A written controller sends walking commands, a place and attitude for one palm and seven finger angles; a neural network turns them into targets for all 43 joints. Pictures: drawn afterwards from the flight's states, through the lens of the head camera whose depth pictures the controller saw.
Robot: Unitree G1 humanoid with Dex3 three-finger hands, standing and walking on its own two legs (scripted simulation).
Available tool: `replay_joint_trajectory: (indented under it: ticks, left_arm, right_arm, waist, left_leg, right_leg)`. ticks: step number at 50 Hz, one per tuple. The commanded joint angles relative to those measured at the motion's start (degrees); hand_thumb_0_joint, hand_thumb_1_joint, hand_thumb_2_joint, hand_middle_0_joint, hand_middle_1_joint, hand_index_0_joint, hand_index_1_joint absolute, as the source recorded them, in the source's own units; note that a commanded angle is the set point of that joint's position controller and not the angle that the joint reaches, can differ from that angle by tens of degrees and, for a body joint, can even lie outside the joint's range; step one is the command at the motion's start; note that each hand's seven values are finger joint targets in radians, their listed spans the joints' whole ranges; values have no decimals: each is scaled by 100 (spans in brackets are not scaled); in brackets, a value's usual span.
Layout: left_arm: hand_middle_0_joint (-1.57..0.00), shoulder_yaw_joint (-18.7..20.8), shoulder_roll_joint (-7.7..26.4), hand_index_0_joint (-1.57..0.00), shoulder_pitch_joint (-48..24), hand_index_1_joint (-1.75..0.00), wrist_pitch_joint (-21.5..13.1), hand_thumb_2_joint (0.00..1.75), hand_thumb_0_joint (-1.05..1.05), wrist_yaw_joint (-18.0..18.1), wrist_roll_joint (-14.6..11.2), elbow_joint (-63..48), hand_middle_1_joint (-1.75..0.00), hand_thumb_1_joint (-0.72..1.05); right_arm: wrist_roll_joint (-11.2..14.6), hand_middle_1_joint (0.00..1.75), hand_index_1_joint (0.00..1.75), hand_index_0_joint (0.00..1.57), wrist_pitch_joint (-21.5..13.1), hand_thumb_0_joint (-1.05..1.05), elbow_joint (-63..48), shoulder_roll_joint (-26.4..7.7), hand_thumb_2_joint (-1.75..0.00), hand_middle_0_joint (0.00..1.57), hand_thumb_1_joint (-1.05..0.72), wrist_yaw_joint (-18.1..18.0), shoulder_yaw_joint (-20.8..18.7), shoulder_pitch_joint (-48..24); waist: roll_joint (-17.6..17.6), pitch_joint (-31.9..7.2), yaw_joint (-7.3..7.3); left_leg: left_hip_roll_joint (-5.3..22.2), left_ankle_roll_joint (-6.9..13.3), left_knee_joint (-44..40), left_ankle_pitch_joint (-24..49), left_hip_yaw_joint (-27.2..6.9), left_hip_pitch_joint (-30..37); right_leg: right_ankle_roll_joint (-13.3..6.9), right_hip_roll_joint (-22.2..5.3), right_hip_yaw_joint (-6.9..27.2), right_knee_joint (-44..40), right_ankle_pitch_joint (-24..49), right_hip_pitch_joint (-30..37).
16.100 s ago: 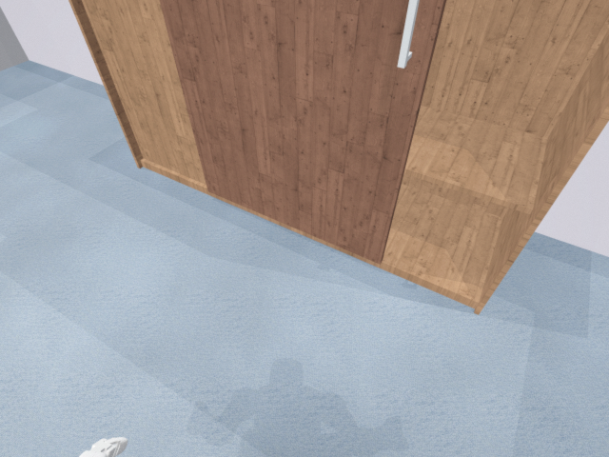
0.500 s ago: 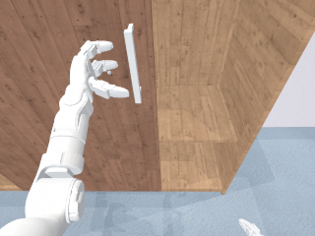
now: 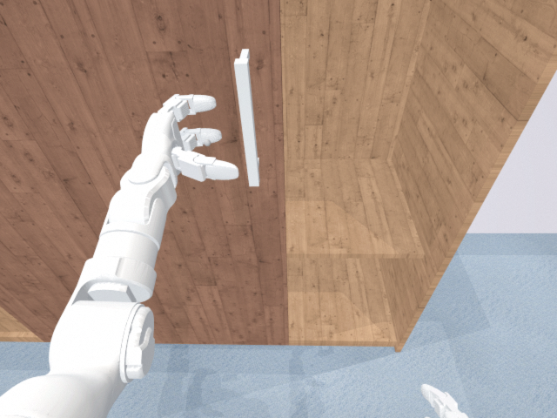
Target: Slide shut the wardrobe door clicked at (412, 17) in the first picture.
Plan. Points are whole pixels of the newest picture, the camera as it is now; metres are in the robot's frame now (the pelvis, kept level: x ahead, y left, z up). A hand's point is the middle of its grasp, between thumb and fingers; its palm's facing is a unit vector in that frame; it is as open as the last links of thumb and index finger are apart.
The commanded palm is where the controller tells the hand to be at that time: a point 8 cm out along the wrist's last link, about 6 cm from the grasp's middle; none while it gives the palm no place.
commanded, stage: move the hooked fingers beside the handle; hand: left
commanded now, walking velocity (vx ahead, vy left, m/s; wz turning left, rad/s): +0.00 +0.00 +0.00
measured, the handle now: (250, 123) +0.51 +0.06 +0.20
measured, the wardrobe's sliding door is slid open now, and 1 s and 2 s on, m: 0.39 0.39 0.39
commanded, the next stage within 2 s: none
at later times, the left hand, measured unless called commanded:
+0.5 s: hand (205, 149) +0.43 +0.12 +0.20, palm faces +0.02 -1.00 +0.02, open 14.0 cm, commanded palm +0.41 +0.17 +0.21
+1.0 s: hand (210, 133) +0.44 +0.11 +0.22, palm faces +0.02 -1.00 -0.01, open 14.0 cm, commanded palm +0.41 +0.16 +0.20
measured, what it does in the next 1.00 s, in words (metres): stands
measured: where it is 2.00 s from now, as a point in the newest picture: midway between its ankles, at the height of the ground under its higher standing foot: outside the picture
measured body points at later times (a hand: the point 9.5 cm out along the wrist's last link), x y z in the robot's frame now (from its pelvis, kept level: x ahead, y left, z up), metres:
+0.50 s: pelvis +0.00 +0.00 +0.00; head +0.00 -0.02 +0.45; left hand +0.43 +0.17 +0.20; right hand +0.11 -0.25 -0.11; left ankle +0.00 +0.10 -0.74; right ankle -0.01 -0.08 -0.74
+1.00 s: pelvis +0.00 +0.00 +0.00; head -0.01 -0.02 +0.45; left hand +0.43 +0.16 +0.22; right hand +0.13 -0.24 -0.11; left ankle +0.00 +0.10 -0.74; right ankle -0.01 -0.08 -0.74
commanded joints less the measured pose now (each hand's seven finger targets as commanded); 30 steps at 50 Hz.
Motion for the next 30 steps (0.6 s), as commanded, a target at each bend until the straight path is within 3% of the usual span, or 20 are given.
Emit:
replay_joint_trajectory:
  ticks: [1, 4, 5, 6, 7, 8, 9, 10, 12, 13, 14, 15, 18, 21, 23, 24, 25, 28, 29, 30]
  left_arm:
    - [-30, 392, 1086, -30, -2730, -120, -678, 30, 0, 48, -74, -1634, -120, -50]
    - [-30, 298, 1189, -30, -3558, -120, -1304, 30, 0, 110, 26, -2821, -120, -50]
    - [-30, 284, 1313, -30, -3576, -120, -1409, 30, 0, 147, 71, -2834, -120, -50]
    - [-30, 132, 1101, -30, -3659, -120, -1439, 30, 0, 139, 88, -2853, -120, -50]
    - [-30, 162, 1141, -30, -3514, -120, -1383, 30, 0, 137, 108, -2621, -120, -50]
    - [-30, -5, 901, -30, -3409, -120, -1275, 30, 0, 100, 100, -2417, -120, -50]
    - [-30, 115, 976, -30, -3118, -120, -1101, 30, 0, 84, 93, -2045, -120, -50]
    - [-30, -23, 789, -30, -2753, -120, -896, 30, 0, 36, 81, -1628, -120, -50]
    - [-30, 33, 722, -30, -2342, -120, -467, 30, 0, -5, 19, -685, -120, -50]
    - [-30, -17, 585, -30, -2114, -120, -302, 30, 0, -38, -25, -445, -120, -50]
    - [-30, 137, 725, -30, -1984, -120, -204, 30, 0, -43, -54, -326, -120, -50]
    - [-30, 345, 882, -30, -1824, -120, -184, 30, 0, -24, -60, -291, -120, -50]
    - [-30, 336, 893, -30, -2375, -120, -558, 30, 0, 16, -81, -1457, -120, -50]
    - [-30, 382, 1177, -30, -3134, -120, -1194, 30, 0, 148, 13, -2718, -120, -50]
    - [-30, 521, 1435, -30, -3187, -120, -1369, 30, 0, 196, 95, -2942, -120, -50]
    - [-30, 464, 1352, -30, -3101, -120, -1347, 30, 0, 192, 121, -2920, -120, -50]
    - [-30, 392, 1342, -30, -2942, -120, -1259, 30, 0, 182, 144, -2722, -120, -50]
    - [-30, 52, 876, -30, -2650, -120, -750, 30, 0, 76, 123, -1633, -120, -50]
    - [-30, 147, 947, -30, -2374, -120, -563, 30, 0, 48, 101, -1320, -120, -50]
    - [-30, 51, 771, -30, -2183, -120, -422, 30, 0, 6, 74, -1107, -120, -50]
  right_arm:
    - [-29, 30, 30, 20, -276, 0, -806, -683, -90, 20, -90, -39, -254, -300]
    - [-66, 30, 30, 20, -439, 0, -893, -586, -90, 20, -90, -34, -260, -386]
    - [-69, 30, 30, 20, -435, 0, -821, -603, -90, 20, -90, -38, -263, -358]
    - [-80, 30, 30, 20, -476, 0, -790, -593, -90, 20, -90, -30, -267, -349]
    - [-64, 30, 30, 20, -486, 0, -711, -606, -90, 20, -90, -29, -275, -309]
    - [-64, 30, 30, 20, -493, 0, -664, -616, -90, 20, -90, -29, -269, -286]
    - [-40, 30, 30, 20, -475, 0, -601, -641, -90, 20, -90, -32, -288, -254]
    - [-30, 30, 30, 20, -416, 0, -579, -671, -90, 20, -90, -32, -287, -240]
    - [6, 30, 30, 20, -357, 0, -472, -728, -90, 20, -90, -52, -266, -147]
    - [9, 30, 30, 20, -327, 0, -495, -747, -90, 20, -90, -49, -255, -123]
    - [17, 30, 30, 20, -294, 0, -506, -774, -90, 20, -90, -56, -262, -98]
    - [-8, 30, 30, 20, -256, 0, -547, -796, -90, 20, -90, -51, -269, -105]
    - [-29, 30, 30, 20, -307, 0, -777, -691, -90, 20, -90, -17, -277, -218]
    - [-84, 30, 30, 20, -409, 0, -860, -639, -90, 20, -90, 12, -291, -283]
    - [-93, 30, 30, 20, -443, 0, -823, -621, -90, 20, -90, 2, -305, -311]
    - [-90, 30, 30, 20, -450, 0, -812, -613, -90, 20, -90, 1, -306, -313]
    - [-82, 30, 30, 20, -413, 0, -770, -633, -90, 20, -90, -9, -304, -324]
    - [-12, 30, 30, 20, -381, 0, -597, -669, -90, 20, -90, -38, -275, -253]
    - [4, 30, 30, 20, -346, 0, -580, -702, -90, 20, -90, -53, -277, -231]
    - [-2, 30, 30, 20, -310, 0, -592, -720, -90, 20, -90, -48, -274, -229]
  waist:
    - [-530, -1408, 52]
    - [-175, -2228, 5]
    - [-170, -2203, -23]
    - [8, -2262, -88]
    - [-51, -2154, -98]
    - [-10, -2076, -124]
    - [-127, -1882, -92]
    - [-194, -1595, -58]
    - [-620, -935, -66]
    - [-696, -783, -39]
    - [-792, -772, 5]
    - [-839, -859, 114]
    - [-489, -1510, 130]
    - [-307, -2071, 86]
    - [-229, -2251, 84]
    - [-255, -2261, 62]
    - [-149, -2060, 58]
    - [-334, -1176, -89]
    - [-329, -1024, -46]
    - [-334, -923, -14]
  left_leg:
    - [87, 135, -91, 1184, -289, 630]
    - [100, 147, 15, 1688, -327, 1196]
    - [148, 127, 30, 1725, -354, 1249]
    - [151, 112, 45, 1786, -376, 1402]
    - [173, 99, 55, 1790, -406, 1435]
    - [168, 79, 46, 1836, -414, 1446]
    - [171, 73, 43, 1788, -409, 1344]
    - [155, 70, -4, 1627, -367, 1106]
    - [128, 83, -98, 1148, -364, 613]
    - [114, 90, -127, 1057, -344, 467]
    - [112, 91, -138, 1044, -339, 381]
    - [91, 92, -148, 1086, -312, 326]
    - [78, 111, -82, 1492, -267, 631]
    - [112, 130, -20, 1842, -312, 1022]
    - [139, 125, 6, 1999, -308, 1206]
    - [148, 118, 7, 2053, -319, 1266]
    - [161, 112, -5, 1918, -294, 1196]
    - [153, 104, -96, 1288, -315, 852]
    - [145, 101, -111, 1178, -304, 734]
    - [110, 93, -136, 1122, -303, 642]
  right_leg:
    - [192, -235, 355, -288, 1584, 246]
    - [182, -225, 413, -124, 1988, 522]
    - [180, -229, 383, -131, 1890, 472]
    - [185, -208, 376, -113, 1904, 354]
    - [179, -186, 356, -136, 1857, 259]
    - [168, -183, 319, -129, 1882, 184]
    - [162, -170, 297, -165, 1856, 132]
    - [157, -186, 275, -225, 1747, 108]
    - [192, -179, 245, -339, 1484, -108]
    - [193, -191, 239, -363, 1424, -135]
    - [193, -201, 233, -365, 1416, -98]
    - [179, -217, 235, -359, 1451, 65]
    - [164, -224, 299, -223, 1885, 359]
    - [170, -211, 359, -129, 2139, 573]
    - [181, -203, 387, -92, 2249, 668]
    - [182, -196, 360, -87, 2252, 653]
    - [183, -214, 357, -151, 2084, 553]
    - [194, -177, 288, -324, 1596, 48]
    - [188, -179, 290, -362, 1495, -5]
    - [169, -195, 263, -395, 1422, 3]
